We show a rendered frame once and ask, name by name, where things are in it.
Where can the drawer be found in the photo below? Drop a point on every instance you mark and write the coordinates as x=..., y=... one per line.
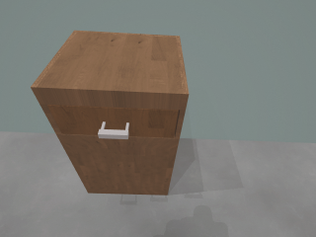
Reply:
x=87, y=120

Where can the handle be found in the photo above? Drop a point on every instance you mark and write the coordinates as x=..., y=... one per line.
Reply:
x=113, y=133

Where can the cabinet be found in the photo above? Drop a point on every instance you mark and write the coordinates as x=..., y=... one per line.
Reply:
x=118, y=70

